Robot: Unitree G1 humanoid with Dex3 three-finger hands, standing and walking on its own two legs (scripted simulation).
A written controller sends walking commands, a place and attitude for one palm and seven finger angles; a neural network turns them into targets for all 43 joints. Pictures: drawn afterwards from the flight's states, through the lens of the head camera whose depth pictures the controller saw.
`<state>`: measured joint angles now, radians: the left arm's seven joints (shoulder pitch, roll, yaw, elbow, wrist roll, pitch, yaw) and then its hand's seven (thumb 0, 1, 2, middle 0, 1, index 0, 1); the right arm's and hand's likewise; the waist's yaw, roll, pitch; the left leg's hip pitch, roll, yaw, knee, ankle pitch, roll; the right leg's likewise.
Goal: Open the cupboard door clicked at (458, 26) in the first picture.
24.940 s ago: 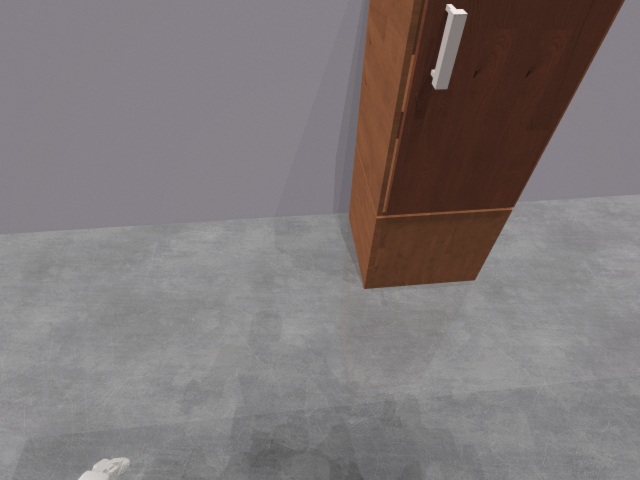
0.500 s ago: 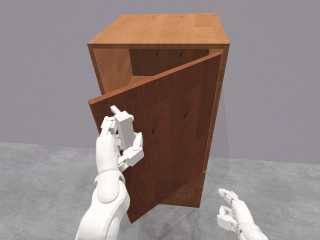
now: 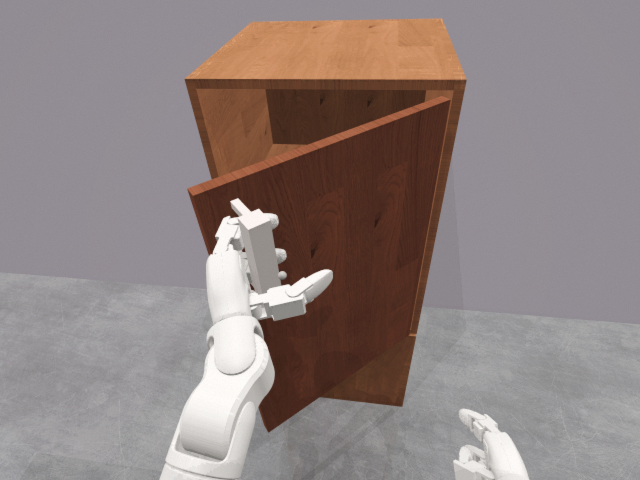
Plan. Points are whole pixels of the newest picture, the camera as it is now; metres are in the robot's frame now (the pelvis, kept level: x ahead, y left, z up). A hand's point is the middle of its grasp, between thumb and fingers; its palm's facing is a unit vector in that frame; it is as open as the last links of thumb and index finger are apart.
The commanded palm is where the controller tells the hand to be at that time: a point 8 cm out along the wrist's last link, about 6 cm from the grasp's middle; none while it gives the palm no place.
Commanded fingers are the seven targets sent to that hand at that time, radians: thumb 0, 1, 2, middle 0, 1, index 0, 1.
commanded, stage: open thumb and fingers to let go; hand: left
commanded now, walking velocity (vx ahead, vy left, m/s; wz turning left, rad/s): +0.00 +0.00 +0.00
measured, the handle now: (255, 256) +0.33 +0.12 +0.16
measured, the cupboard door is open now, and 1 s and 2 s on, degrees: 43 47 46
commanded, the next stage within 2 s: slide the hand sideways off the handle in 0.40 s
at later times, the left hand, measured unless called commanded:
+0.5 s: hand (280, 277) +0.29 +0.08 +0.17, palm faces +0.28 -0.96 +0.02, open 14.5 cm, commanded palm +0.24 +0.11 +0.16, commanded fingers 0.00 -0.50 0.30 -0.15 -0.30 -0.15 -0.30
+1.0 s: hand (281, 310) +0.25 +0.07 +0.16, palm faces -0.14 -0.99 -0.01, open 16.2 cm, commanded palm +0.21 +0.14 +0.16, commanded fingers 0.00 -0.50 0.30 -0.15 -0.30 -0.15 -0.30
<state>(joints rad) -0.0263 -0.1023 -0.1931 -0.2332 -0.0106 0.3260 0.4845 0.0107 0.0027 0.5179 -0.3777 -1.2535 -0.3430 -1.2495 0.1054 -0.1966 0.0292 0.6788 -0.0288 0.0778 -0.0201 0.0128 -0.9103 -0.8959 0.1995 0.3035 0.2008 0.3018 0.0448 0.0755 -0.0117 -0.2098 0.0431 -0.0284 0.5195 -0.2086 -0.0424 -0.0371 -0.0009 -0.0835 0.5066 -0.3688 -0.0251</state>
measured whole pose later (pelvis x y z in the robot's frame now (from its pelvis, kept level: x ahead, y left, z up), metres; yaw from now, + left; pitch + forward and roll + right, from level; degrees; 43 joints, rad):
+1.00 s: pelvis -0.02 +0.02 +0.00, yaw -2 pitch -6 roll +0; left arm 0.05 0.06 -0.19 -0.30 -0.10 0.27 0.08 -0.01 -0.50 0.30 -0.20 -0.35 -0.16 -0.35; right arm 0.13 -0.19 0.08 0.56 0.00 0.08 -0.02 0.01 -0.91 -0.90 0.20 0.30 0.20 0.30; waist 0.02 0.05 -0.01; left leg -0.23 0.04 0.01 0.52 -0.19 -0.02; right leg -0.08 -0.01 -0.04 0.52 -0.34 0.00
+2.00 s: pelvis +0.01 +0.00 -0.01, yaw +0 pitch -3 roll +0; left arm 0.50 0.25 0.18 -0.53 -0.31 0.10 -0.25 -0.01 -0.50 0.30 -0.16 -0.30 -0.15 -0.30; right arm 0.22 -0.24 0.05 0.56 0.05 -0.20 -0.09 0.01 -0.91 -0.90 0.20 0.30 0.20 0.30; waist 0.06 0.07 -0.05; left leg -0.29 0.05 -0.03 0.60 -0.26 -0.04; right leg -0.12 0.01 -0.08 0.58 -0.41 -0.02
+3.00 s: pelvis +0.02 +0.03 +0.01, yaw -3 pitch -4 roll +0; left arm 0.46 0.34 0.31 -0.38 -0.06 -0.08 0.12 0.01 0.60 0.77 -0.20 -0.30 -0.19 -0.30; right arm 0.18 -0.22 0.02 0.64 0.00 -0.08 -0.09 0.01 -0.91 -0.90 0.20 0.30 0.20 0.30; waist 0.07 0.05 0.04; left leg -0.15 0.03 0.04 0.43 -0.20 -0.01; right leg 0.01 -0.03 -0.02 0.37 -0.31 0.02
